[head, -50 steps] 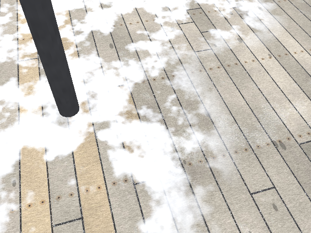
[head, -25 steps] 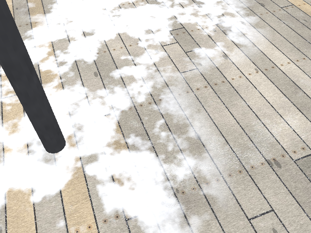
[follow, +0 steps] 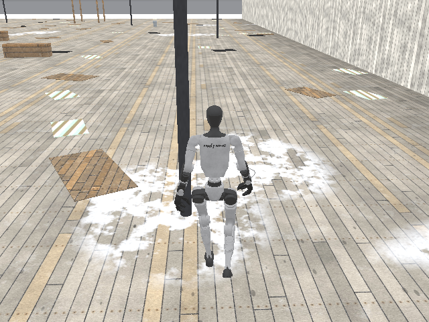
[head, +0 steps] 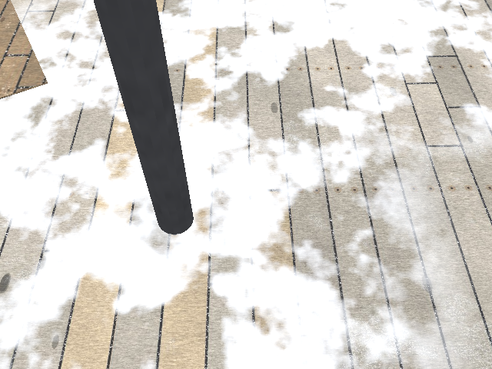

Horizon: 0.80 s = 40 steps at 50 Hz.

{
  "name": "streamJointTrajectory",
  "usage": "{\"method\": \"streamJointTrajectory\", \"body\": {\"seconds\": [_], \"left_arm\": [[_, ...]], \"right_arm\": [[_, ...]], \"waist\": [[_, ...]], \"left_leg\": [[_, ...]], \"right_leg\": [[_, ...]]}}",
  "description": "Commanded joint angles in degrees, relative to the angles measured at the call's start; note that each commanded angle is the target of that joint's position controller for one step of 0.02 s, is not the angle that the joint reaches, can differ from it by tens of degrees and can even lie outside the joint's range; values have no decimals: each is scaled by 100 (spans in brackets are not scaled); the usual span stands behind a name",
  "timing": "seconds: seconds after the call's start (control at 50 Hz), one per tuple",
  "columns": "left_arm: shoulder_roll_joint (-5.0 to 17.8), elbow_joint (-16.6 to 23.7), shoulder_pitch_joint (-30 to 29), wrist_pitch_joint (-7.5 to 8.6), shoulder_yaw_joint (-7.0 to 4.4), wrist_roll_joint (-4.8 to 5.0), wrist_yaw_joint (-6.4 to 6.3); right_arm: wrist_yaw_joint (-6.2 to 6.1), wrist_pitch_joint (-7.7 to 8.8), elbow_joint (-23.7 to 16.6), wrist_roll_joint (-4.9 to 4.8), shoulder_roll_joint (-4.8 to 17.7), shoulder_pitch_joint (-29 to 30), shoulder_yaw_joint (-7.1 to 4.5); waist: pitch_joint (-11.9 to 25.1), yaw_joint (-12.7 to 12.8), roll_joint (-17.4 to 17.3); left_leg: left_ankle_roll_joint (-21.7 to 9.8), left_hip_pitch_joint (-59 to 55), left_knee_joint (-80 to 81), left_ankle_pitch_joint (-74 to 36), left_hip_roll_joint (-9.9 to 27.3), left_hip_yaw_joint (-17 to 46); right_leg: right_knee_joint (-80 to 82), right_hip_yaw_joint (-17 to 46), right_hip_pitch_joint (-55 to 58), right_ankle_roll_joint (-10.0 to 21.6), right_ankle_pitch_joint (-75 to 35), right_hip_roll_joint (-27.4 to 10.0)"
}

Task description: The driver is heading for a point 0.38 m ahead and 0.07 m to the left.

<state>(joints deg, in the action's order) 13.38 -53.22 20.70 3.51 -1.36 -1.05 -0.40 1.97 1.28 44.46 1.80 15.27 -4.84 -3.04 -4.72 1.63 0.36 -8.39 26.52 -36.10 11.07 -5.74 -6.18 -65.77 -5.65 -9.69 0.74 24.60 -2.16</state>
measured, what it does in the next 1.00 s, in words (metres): walks ahead, turning left: right foot, then left foot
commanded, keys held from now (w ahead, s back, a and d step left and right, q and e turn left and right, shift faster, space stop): w+q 0.28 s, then no key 0.72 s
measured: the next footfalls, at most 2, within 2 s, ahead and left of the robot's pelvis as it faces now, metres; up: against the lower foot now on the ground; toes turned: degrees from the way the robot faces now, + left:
right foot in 0.44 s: +0.45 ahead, -0.08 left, +0.00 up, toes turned +14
left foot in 0.82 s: +0.34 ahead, +0.11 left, +0.00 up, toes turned +12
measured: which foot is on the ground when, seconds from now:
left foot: down 0.00-0.46, up 0.48-0.80, down 0.82-1.00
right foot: up 0.00-0.42, down 0.44-1.00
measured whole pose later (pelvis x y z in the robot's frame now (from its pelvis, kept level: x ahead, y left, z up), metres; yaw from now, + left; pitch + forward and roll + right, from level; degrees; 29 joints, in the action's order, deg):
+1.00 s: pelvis +0.33 -0.01 +0.03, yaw +15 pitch -1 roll +0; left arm 13.1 -56.1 15.8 0.3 -0.5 -0.9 -0.1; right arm -1.4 0.1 60.0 0.7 11.7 -14.0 -0.3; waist -0.1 1.5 1.1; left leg -0.5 9.8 -24.5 13.3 -2.2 3.0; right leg -23.5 -2.1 -15.1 1.8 7.1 0.5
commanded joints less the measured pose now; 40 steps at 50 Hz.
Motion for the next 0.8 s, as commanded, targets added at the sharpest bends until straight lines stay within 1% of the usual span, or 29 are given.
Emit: {"method": "streamJointTrajectory", "body": {"seconds": [0.02,0.04,0.06,0.08,0.1,0.14,0.16,0.18,0.2,0.26,0.32,0.34,0.36,0.38,0.4,0.42,0.44,0.46,0.48,0.5,0.52,0.54,0.56,0.58,0.64,0.68,0.74,0.78,0.8], "left_arm": [[820,862,-528,293,-139,44,44],[777,818,-541,222,-149,-45,30],[728,802,-307,99,-126,-145,31],[674,812,-236,-13,-118,-192,47],[621,843,-327,-95,-93,-225,106],[588,1006,-698,-161,-84,-206,169],[586,1108,-999,-173,-79,-206,178],[573,1221,-1247,-180,-64,-187,182],[609,1285,-1496,-178,-66,-175,188],[620,1448,-2074,-151,-45,-150,229],[557,1572,-2346,-91,0,-110,170],[548,1587,-2443,-72,9,-101,168],[554,1538,-2351,-61,14,-120,163],[579,1484,-2188,-34,11,-120,153],[681,1367,-1836,0,-27,-127,127],[806,1206,-1341,54,-75,-140,84],[974,1102,-679,177,-126,-155,10],[1347,1040,64,249,-177,-238,-67],[1611,1013,53,129,-299,-54,-22],[1202,1141,-211,23,-260,104,38],[745,1151,-603,27,-127,121,42],[439,1119,-898,13,-25,75,29],[264,995,-988,69,67,46,-15],[375,895,-981,87,54,0,-25],[569,716,-1045,139,30,-61,7],[642,600,-904,89,13,-6,-19],[731,491,-806,-100,-24,-2,-35],[751,472,-906,-236,-29,27,-42],[702,425,-805,-272,-13,16,-41]], "right_arm": [[-173,-41,181,-125,986,-1338,-337],[-178,2,162,-145,835,-1084,-288],[-181,56,145,-160,742,-1001,-246],[-168,114,156,-175,712,-1004,-229],[-165,179,198,-215,816,-1020,-255],[-155,230,234,-188,948,-1158,-285],[-155,238,266,-194,961,-1322,-295],[-153,233,283,-176,1016,-1400,-310],[-150,229,294,-175,982,-1484,-311],[-159,222,359,-180,981,-1843,-321],[-220,165,449,-151,897,-2180,-279],[-237,183,502,-125,818,-2280,-245],[-244,201,469,-159,823,-2257,-220],[-261,207,467,-137,810,-2204,-206],[-273,226,447,-124,845,-2100,-199],[-266,266,444,-154,911,-1993,-197],[-287,277,418,-188,951,-1858,-203],[-295,316,171,-276,623,-1891,-105],[-373,231,252,-503,396,-2994,-97],[-424,134,472,-201,906,-2840,-162],[-382,85,474,-128,819,-2313,-160],[-345,42,432,-96,664,-2055,-124],[-267,-34,426,-50,528,-1799,-95],[-216,-120,532,-16,411,-1976,-70],[-192,-226,736,-77,231,-2108,-5],[-270,-202,821,-68,182,-1821,37],[-294,-271,930,-66,219,-1450,75],[-302,-275,1045,-45,119,-1360,129],[-324,-249,1057,-6,141,-1241,151]], "waist": [[807,-494,140],[506,-260,357],[488,-77,156],[560,13,73],[490,27,101],[341,-32,6],[265,-142,-12],[216,-194,-170],[155,-286,-200],[180,-539,-263],[257,-682,-362],[317,-714,-446],[330,-731,-472],[410,-663,-530],[556,-501,-600],[752,-256,-590],[1060,186,-385],[1825,380,311],[3005,-43,1690],[2712,-51,515],[1884,-81,169],[1309,-190,73],[955,-292,166],[838,-392,420],[1077,-568,682],[1118,-461,717],[992,-311,839],[679,-369,732],[453,-342,582]], "left_leg": [[-1209,-3106,2109,-512,2124,3371],[-957,-2444,2197,-1041,1760,2855],[-976,-2024,2209,-1800,1637,2582],[-1003,-1846,2255,-1965,1543,2457],[-979,-1631,2365,-1783,1413,2295],[-894,-1437,2559,-1397,1217,2214],[-830,-1451,2615,-1327,1157,2246],[-819,-1445,2673,-1093,1149,2314],[-742,-1523,2691,-961,1095,2328],[-536,-1962,2496,-1271,1000,2338],[-366,-2536,1866,-3218,1034,2210],[-285,-2671,1670,-3602,1067,2205],[-181,-2778,1427,-3925,1028,2137],[-50,-2718,1227,-4125,984,2133],[87,-2599,916,-4458,958,2191],[196,-2524,417,-4710,886,2200],[322,-2140,-382,-4280,710,2144],[475,-1259,-1897,-1690,372,1805],[662,-273,-3705,2590,-523,1330],[638,-16,-4023,2191,-204,1505],[707,58,-3894,1855,-34,1563],[751,80,-3489,1713,155,1476],[778,-186,-2806,1498,315,1534],[824,-627,-2581,1334,263,1368],[888,-1206,-1627,1171,189,1112],[882,-1395,-987,1080,288,1009],[838,-1653,-273,900,383,801],[740,-2046,540,435,384,685],[672,-2198,961,259,476,844]], "right_leg": [[-1067,828,-3154,81,-670,-278],[-701,840,-2754,41,-715,-394],[-505,834,-2353,-52,-666,-419],[-307,833,-2187,-143,-560,-438],[-82,784,-2165,-208,-540,-478],[450,633,-2360,-331,-942,-465],[717,600,-2508,-388,-1208,-466],[1051,598,-2633,-441,-1443,-457],[1355,602,-2740,-468,-1698,-437],[2158,590,-2813,-455,-2231,-237],[2720,488,-2766,-326,-2409,9],[2832,459,-2662,-267,-2394,82],[3111,492,-2509,-168,-2295,180],[3390,469,-2078,-66,-2247,301],[3602,478,-1454,64,-2188,435],[3897,461,-792,208,-2401,491],[4220,626,317,355,-3382,149],[3756,1803,1744,643,-5726,-1281],[3518,3644,2985,1820,-7990,-2785],[3816,3595,2233,1806,-7229,-2444],[4045,2834,1515,1609,-6457,-2019],[4311,2316,877,1333,-5946,-1663],[4546,1923,248,1111,-5768,-1398],[4643,1586,-165,1009,-5854,-1183],[4684,1124,-442,994,-5856,-979],[4731,1132,-437,1010,-5303,-1017],[4929,1342,-717,930,-2666,-934],[5073,1477,-1237,731,-643,-809],[5143,1561,-1524,539,39,-759]]}}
